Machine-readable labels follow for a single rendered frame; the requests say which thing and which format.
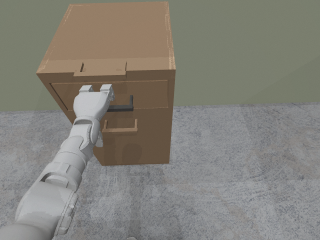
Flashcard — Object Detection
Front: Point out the robot left hand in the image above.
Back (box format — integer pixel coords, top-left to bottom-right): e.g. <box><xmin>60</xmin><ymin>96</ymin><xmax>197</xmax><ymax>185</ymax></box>
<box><xmin>73</xmin><ymin>84</ymin><xmax>115</xmax><ymax>147</ymax></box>

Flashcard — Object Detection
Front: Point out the handle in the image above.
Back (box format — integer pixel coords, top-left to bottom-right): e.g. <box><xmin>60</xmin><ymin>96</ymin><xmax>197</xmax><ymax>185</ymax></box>
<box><xmin>73</xmin><ymin>71</ymin><xmax>127</xmax><ymax>81</ymax></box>
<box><xmin>102</xmin><ymin>128</ymin><xmax>138</xmax><ymax>135</ymax></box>
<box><xmin>107</xmin><ymin>95</ymin><xmax>134</xmax><ymax>112</ymax></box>

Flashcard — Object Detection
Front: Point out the drawer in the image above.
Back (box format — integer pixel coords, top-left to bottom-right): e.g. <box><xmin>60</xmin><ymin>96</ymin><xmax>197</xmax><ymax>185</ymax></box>
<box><xmin>51</xmin><ymin>79</ymin><xmax>168</xmax><ymax>110</ymax></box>

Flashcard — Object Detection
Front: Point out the cabinet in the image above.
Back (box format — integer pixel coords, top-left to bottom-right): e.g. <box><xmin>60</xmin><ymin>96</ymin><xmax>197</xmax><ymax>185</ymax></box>
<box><xmin>36</xmin><ymin>1</ymin><xmax>176</xmax><ymax>166</ymax></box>

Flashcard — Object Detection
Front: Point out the robot left forearm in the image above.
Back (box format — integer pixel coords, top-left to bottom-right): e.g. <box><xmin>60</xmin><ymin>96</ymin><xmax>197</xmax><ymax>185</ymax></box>
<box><xmin>14</xmin><ymin>116</ymin><xmax>101</xmax><ymax>223</ymax></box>

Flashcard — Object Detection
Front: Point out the robot left upper arm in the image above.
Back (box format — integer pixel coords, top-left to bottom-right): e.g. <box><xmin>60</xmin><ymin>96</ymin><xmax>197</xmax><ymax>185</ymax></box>
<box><xmin>0</xmin><ymin>181</ymin><xmax>79</xmax><ymax>240</ymax></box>

